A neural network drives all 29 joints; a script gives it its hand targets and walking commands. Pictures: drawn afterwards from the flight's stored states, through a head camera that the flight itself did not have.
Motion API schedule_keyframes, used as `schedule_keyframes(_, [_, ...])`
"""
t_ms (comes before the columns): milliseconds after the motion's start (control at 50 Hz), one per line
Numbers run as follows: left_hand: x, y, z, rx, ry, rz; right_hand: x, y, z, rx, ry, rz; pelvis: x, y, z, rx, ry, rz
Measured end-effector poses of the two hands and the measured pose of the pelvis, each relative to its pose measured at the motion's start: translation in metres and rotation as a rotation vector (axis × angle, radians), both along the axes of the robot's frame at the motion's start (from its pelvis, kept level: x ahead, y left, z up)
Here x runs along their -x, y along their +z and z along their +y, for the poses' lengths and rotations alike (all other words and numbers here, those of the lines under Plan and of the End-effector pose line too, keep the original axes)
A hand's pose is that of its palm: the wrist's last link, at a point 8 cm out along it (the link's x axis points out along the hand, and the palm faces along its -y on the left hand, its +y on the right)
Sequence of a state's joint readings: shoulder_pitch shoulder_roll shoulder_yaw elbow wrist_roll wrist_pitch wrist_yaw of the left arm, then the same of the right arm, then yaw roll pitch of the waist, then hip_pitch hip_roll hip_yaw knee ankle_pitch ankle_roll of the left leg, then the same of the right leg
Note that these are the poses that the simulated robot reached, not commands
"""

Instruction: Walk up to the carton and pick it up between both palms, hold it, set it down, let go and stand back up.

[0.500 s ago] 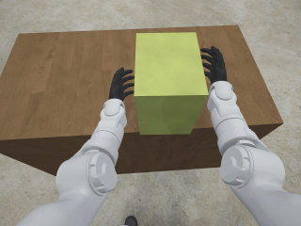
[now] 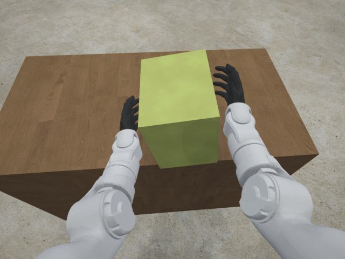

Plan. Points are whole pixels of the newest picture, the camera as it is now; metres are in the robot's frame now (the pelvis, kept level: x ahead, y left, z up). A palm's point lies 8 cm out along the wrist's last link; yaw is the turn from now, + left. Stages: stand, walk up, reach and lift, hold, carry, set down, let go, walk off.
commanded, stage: reach and lift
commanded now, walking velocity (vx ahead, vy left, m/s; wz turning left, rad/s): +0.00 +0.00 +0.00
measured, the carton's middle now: (181, 113) +0.48 -0.01 +0.01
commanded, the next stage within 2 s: none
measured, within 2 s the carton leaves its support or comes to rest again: neither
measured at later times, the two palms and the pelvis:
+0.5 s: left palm (130, 129) +0.42 +0.12 +0.03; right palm (235, 101) +0.45 -0.13 +0.09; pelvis +0.00 +0.00 +0.00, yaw -1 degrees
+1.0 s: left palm (131, 129) +0.42 +0.12 +0.03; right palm (236, 103) +0.45 -0.13 +0.09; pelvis +0.00 +0.00 +0.00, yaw -1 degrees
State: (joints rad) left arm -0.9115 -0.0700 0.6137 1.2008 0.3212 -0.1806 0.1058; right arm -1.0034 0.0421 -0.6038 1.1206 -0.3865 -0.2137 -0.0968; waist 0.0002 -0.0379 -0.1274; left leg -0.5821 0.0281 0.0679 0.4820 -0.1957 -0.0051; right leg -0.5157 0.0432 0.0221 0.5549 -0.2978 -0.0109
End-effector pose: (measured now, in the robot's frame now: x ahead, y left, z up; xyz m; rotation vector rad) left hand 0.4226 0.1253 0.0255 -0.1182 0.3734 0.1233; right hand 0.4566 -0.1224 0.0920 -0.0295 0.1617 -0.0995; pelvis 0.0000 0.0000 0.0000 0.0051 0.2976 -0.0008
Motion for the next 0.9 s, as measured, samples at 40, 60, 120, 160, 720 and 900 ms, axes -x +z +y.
schedule_keyframes(40, [0.0000,0.0002,-0.0006,0.000,0.003,0.001,0.0005,-0.0003,-0.0006,-0.002,-0.002,0.000,0.0003,0.0000,0.0001,0.000,-0.001,-0.001])
schedule_keyframes(60, [0.0000,0.0003,-0.0010,0.000,0.003,0.002,0.0007,-0.0006,-0.0011,-0.003,-0.003,0.001,0.0004,-0.0001,0.0000,-0.001,-0.002,-0.001])
schedule_keyframes(120, [0.0000,0.0002,-0.0020,0.001,0.005,0.002,0.0014,-0.0015,-0.0026,-0.011,-0.003,0.003,0.0007,-0.0002,-0.0004,-0.002,-0.004,-0.002])
schedule_keyframes(160, [0.0001,0.0002,-0.0027,0.003,0.007,0.003,0.0017,-0.0020,-0.0035,-0.013,-0.003,0.004,0.0008,-0.0003,-0.0009,-0.003,-0.005,-0.002])
schedule_keyframes(720, [0.0004,-0.0004,-0.0035,0.020,0.015,0.005,0.0042,-0.0026,-0.0037,-0.021,-0.014,0.002,0.0010,-0.0002,0.0012,-0.004,-0.014,-0.006])
schedule_keyframes(900, [0.0006,-0.0002,-0.0043,0.020,0.013,0.004,0.0055,-0.0033,-0.0049,-0.021,-0.019,0.000,0.0012,-0.0002,0.0016,-0.005,-0.017,-0.007])
